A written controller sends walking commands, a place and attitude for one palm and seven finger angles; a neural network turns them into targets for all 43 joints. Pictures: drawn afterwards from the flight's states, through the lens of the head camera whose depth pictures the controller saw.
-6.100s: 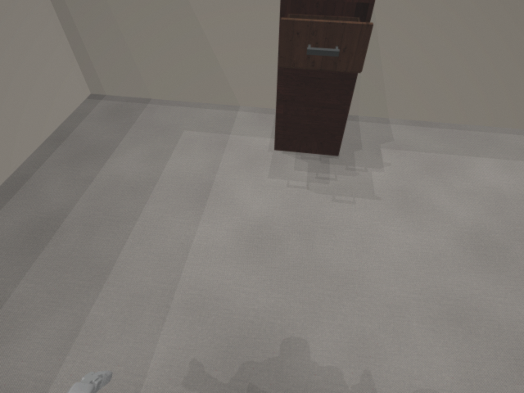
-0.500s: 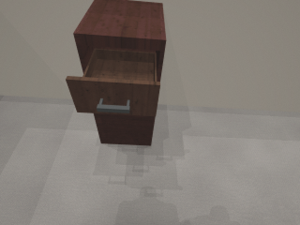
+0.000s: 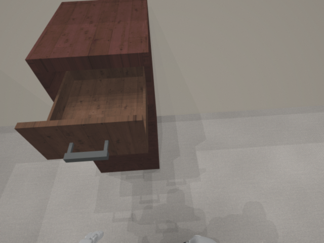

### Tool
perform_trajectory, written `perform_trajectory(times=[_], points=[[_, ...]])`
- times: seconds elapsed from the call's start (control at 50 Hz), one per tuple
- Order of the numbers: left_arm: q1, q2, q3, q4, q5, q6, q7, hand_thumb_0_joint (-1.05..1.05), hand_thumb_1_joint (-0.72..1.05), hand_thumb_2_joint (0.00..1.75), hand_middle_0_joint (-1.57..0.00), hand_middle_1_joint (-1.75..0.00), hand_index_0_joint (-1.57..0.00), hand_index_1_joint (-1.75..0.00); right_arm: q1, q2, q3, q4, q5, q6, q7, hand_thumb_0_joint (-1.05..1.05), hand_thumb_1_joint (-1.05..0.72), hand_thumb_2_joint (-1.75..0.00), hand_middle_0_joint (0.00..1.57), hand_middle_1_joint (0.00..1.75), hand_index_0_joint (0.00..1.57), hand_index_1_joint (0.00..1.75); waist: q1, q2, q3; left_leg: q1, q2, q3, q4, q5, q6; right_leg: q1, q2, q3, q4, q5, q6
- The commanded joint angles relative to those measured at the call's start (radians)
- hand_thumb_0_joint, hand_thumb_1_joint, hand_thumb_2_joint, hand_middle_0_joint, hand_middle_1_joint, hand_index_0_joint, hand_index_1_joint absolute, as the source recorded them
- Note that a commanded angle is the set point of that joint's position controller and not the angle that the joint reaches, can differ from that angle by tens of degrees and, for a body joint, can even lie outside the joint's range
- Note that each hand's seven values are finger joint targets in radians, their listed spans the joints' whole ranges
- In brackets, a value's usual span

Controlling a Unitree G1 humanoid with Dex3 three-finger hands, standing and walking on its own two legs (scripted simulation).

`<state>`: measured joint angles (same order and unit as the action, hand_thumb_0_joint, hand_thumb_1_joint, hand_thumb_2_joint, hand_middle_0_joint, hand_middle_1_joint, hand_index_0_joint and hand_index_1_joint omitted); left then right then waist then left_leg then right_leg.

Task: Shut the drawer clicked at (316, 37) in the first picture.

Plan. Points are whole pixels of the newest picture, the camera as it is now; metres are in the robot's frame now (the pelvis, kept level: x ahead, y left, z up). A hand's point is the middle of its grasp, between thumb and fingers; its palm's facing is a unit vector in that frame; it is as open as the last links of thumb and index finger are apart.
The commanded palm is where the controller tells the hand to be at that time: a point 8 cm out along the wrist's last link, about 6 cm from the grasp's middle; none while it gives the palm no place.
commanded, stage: come to a stop and stand still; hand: left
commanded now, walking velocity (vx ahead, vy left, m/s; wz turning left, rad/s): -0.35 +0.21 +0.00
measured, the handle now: (87, 150) +0.37 +0.23 -0.03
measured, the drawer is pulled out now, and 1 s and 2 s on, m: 0.23 0.23 0.23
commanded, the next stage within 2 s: look again from close up in 1.22 s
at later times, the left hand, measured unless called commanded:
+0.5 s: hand out of the picture +0.00 +0.24 -0.16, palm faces +0.11 -0.97 -0.21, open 7.4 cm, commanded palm none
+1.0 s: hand out of the picture -0.08 +0.18 -0.16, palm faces +0.02 -0.98 -0.18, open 7.4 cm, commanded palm none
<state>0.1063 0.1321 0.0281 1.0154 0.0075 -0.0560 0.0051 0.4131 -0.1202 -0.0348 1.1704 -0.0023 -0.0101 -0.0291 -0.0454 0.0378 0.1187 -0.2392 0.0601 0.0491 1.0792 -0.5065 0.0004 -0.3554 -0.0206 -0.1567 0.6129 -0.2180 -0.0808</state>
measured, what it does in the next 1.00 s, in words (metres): steps on the spot: left foot, then right foot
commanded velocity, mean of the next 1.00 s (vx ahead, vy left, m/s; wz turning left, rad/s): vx -0.05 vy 0.02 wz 0.00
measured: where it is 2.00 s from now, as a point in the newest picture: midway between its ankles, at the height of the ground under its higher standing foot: outside the picture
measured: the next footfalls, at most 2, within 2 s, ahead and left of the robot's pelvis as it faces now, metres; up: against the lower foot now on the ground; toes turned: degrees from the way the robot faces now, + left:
left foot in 0.38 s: +0.06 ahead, +0.13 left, +0.00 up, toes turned +9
right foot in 0.72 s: -0.05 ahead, -0.07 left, +0.00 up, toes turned -3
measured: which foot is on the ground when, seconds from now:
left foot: up 0.00-0.36, down 0.38-1.00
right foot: down 0.00-0.42, up 0.44-0.70, down 0.72-1.00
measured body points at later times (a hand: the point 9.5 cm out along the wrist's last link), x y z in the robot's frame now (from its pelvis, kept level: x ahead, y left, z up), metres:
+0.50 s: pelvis -0.03 +0.05 +0.01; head -0.02 +0.06 +0.46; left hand -0.01 +0.29 -0.15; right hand +0.06 -0.18 -0.13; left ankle -0.02 +0.15 -0.72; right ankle +0.03 -0.08 -0.69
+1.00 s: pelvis -0.08 +0.02 +0.02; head -0.10 +0.01 +0.47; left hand -0.08 +0.23 -0.14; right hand -0.12 -0.20 -0.15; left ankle -0.02 +0.15 -0.72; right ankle -0.09 -0.07 -0.72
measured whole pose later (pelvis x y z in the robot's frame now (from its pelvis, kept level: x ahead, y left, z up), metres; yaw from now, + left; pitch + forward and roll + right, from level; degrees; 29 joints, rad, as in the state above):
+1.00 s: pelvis -0.08 +0.02 +0.02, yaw -1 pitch -4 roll +0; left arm 0.29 0.12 0.00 1.14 0.00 0.01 0.04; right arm 0.32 -0.15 -0.02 1.17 -0.01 0.03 -0.02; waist -0.02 0.02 0.03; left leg -0.21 0.05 0.05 0.41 -0.13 -0.02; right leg -0.13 0.02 -0.06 0.45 -0.26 -0.04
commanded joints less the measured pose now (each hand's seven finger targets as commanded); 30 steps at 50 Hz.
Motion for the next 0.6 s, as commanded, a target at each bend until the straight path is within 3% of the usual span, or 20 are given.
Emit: perform_trajectory(times=[0.0,0.02,0.06,0.16,0.2,0.26,0.28,0.32,0.34,0.36,0.38,0.4,0.42,0.46,0.5,0.58], points=[[0.062,0.14,0.022,-0.017,0.006,0.014,0.039,0.0,0.9,0.9,-0.2,-0.3,-0.2,-0.3,0.058,-0.025,-0.002,-0.044,0.003,0.023,-0.007,0.0,-0.9,-0.9,0.2,0.3,0.2,0.3,0.002,-0.061,-0.12,-0.055,0.044,-0.065,-0.004,0.062,-0.026,0.038,-0.301,0.199,-0.292,0.683,-0.097],[0.06,0.141,0.021,-0.022,0.01,0.019,0.041,0.0,0.9,0.9,-0.2,-0.3,-0.2,-0.3,0.055,-0.023,-0.005,-0.045,0.006,0.037,-0.006,0.0,-0.9,-0.9,0.2,0.3,0.2,0.3,0.001,-0.08,-0.116,-0.037,0.031,-0.052,-0.043,0.074,-0.029,0.0,-0.286,0.173,-0.291,0.648,-0.089],[0.091,0.148,0.038,-0.028,0.015,0.032,0.043,0.0,0.9,0.9,-0.2,-0.3,-0.2,-0.3,0.022,-0.039,-0.017,-0.064,0.0,0.057,-0.002,0.0,-0.9,-0.9,0.2,0.3,0.2,0.3,0.025,-0.112,-0.132,-0.064,0.008,-0.035,-0.083,0.076,-0.039,0.03,-0.288,0.193,-0.298,0.543,-0.103],[0.091,0.197,0.056,-0.044,0.018,0.056,0.045,0.0,0.9,0.9,-0.2,-0.3,-0.2,-0.3,-0.084,-0.098,-0.035,-0.135,-0.011,0.071,0.008,0.0,-0.9,-0.9,0.2,0.3,0.2,0.3,0.048,-0.165,-0.15,-0.145,-0.014,-0.051,-0.075,0.074,-0.057,0.098,-0.315,0.235,-0.284,0.513,-0.124],[0.093,0.207,0.06,-0.052,0.024,0.06,0.047,0.0,0.9,0.9,-0.2,-0.3,-0.2,-0.3,-0.121,-0.1,-0.036,-0.16,-0.009,0.065,0.011,0.0,-0.9,-0.9,0.2,0.3,0.2,0.3,0.057,-0.201,-0.158,-0.132,-0.017,-0.047,-0.142,0.06,-0.056,0.115,-0.31,0.243,-0.272,0.506,-0.125],[0.105,0.218,0.063,-0.054,0.029,0.066,0.043,0.0,0.9,0.9,-0.2,-0.3,-0.2,-0.3,-0.155,-0.1,-0.034,-0.183,-0.005,0.053,0.013,0.0,-0.9,-0.9,0.2,0.3,0.2,0.3,0.065,-0.218,-0.171,-0.078,-0.03,-0.032,-0.268,0.059,-0.045,0.124,-0.29,0.266,-0.275,0.378,-0.117],[0.098,0.224,0.064,-0.052,0.029,0.066,0.042,0.0,0.9,0.9,-0.2,-0.3,-0.2,-0.3,-0.136,-0.098,-0.032,-0.18,-0.003,0.046,0.014,0.0,-0.9,-0.9,0.2,0.3,0.2,0.3,0.054,-0.231,-0.187,-0.044,-0.028,-0.025,-0.361,0.086,-0.044,0.134,-0.282,0.263,-0.26,0.336,-0.107],[0.094,0.223,0.064,-0.052,0.02,0.073,0.039,0.0,0.9,0.9,-0.2,-0.3,-0.2,-0.3,-0.095,-0.101,-0.029,-0.169,-0.005,0.035,0.014,0.0,-0.9,-0.9,0.2,0.3,0.2,0.3,0.031,-0.201,-0.203,0.087,-0.044,-0.002,-0.575,0.235,-0.036,0.086,-0.243,0.247,-0.221,0.199,-0.046],[0.101,0.201,0.057,-0.051,0.013,0.076,0.037,0.0,0.9,0.9,-0.2,-0.3,-0.2,-0.3,-0.078,-0.121,-0.03,-0.162,-0.006,0.026,0.013,0.0,-0.9,-0.9,0.2,0.3,0.2,0.3,0.025,-0.126,-0.208,0.168,-0.014,-0.02,-0.682,0.291,-0.028,0.035,-0.202,0.221,-0.17,0.09,-0.005],[0.122,0.153,0.047,-0.058,0.006,0.082,0.033,0.0,0.9,0.9,-0.2,-0.3,-0.2,-0.3,-0.09,-0.185,-0.039,-0.177,-0.014,0.017,0.012,0.0,-0.9,-0.9,0.2,0.3,0.2,0.3,0.031,0.089,-0.191,0.172,0.139,-0.211,-0.787,0.314,0.02,-0.057,-0.103,0.148,-0.059,-0.087,0.049],[0.131,0.119,0.035,-0.069,0.005,0.088,0.031,0.0,0.9,0.9,-0.2,-0.3,-0.2,-0.3,-0.156,-0.246,-0.045,-0.216,-0.02,0.021,0.01,0.0,-0.9,-0.9,0.2,0.3,0.2,0.3,0.048,0.258,-0.118,0.023,0.297,-0.343,-0.87,0.415,0.088,-0.075,-0.03,0.085,0.073,-0.278,0.096],[0.107,0.133,0.038,-0.067,0.008,0.093,0.032,0.0,0.9,0.9,-0.2,-0.3,-0.2,-0.3,-0.228,-0.238,-0.034,-0.236,-0.027,0.025,0.007,0.0,-0.9,-0.9,0.2,0.3,0.2,0.3,0.057,0.205,-0.08,-0.116,0.307,-0.33,-0.888,0.386,0.153,-0.013,-0.033,0.146,0.178,-0.288,0.094],[0.107,0.14,0.043,-0.042,0.015,0.106,0.034,0.0,0.9,0.9,-0.2,-0.3,-0.2,-0.3,-0.272,-0.205,-0.027,-0.234,-0.025,0.021,-0.003,0.0,-0.9,-0.9,0.2,0.3,0.2,0.3,0.066,0.23,-0.058,-0.168,0.248,-0.268,-0.92,0.353,0.14,0.017,-0.032,0.187,0.244,-0.26,0.095],[0.164,0.134,0.044,-0.013,0.018,0.106,0.025,0.0,0.9,0.9,-0.2,-0.3,-0.2,-0.3,-0.292,-0.189,-0.017,-0.233,-0.024,0.021,-0.011,0.0,-0.9,-0.9,0.2,0.3,0.2,0.3,0.093,0.137,-0.041,-0.104,0.18,-0.183,-0.868,0.389,0.123,-0.031,-0.005,0.191,0.343,-0.186,0.09],[0.196,0.122,0.038,0.009,0.016,0.095,0.025,0.0,0.9,0.9,-0.2,-0.3,-0.2,-0.3,-0.267,-0.18,-0.014,-0.217,-0.018,0.013,-0.013,0.0,-0.9,-0.9,0.2,0.3,0.2,0.3,0.092,0.083,-0.072,-0.012,0.162,-0.147,-0.84,0.472,0.129,-0.051,-0.009,0.18,0.349,-0.174,0.101],[0.166,0.106,0.016,0.013,0.013,0.083,0.027,0.0,0.9,0.9,-0.2,-0.3,-0.2,-0.3,-0.19,-0.175,-0.017,-0.172,-0.012,0.008,-0.013,0.0,-0.9,-0.9,0.2,0.3,0.2,0.3,0.047,0.098,-0.103,0.133,0.175,-0.168,-0.823,0.539,0.152,-0.031,-0.032,0.143,0.143,-0.221,0.119]])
